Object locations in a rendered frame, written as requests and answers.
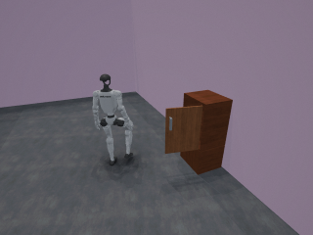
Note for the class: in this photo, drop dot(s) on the left robot hand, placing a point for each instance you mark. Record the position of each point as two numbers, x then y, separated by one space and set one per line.
97 122

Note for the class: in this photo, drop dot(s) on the robot right upper arm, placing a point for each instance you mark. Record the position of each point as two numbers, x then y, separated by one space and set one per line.
118 96

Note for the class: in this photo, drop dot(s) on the handle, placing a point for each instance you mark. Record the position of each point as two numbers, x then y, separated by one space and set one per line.
170 123

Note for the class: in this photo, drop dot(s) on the right robot hand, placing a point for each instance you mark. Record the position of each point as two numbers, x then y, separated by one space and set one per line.
130 125

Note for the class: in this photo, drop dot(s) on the left robot forearm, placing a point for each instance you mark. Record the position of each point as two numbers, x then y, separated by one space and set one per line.
95 114

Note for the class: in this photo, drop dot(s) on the left robot thigh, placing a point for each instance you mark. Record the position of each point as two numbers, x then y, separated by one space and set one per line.
108 130

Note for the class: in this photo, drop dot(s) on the robot thigh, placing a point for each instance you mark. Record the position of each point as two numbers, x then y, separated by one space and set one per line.
122 123
108 130

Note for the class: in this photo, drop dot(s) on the cupboard door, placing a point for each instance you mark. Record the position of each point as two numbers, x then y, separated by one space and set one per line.
186 129

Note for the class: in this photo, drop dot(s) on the robot left upper arm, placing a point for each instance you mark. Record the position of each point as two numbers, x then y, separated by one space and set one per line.
95 100

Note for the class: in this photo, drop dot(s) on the right robot forearm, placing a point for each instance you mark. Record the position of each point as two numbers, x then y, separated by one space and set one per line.
125 115

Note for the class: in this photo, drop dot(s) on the right robot thigh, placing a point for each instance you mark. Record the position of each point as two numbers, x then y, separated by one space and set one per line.
122 123

